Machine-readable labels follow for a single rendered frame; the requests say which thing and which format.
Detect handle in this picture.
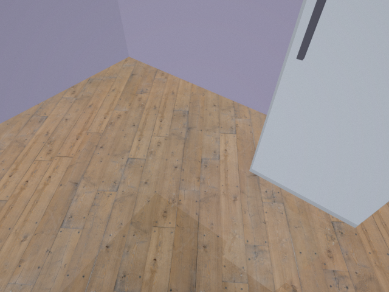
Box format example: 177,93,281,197
296,0,326,60

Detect fridge door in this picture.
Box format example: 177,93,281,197
252,0,389,225

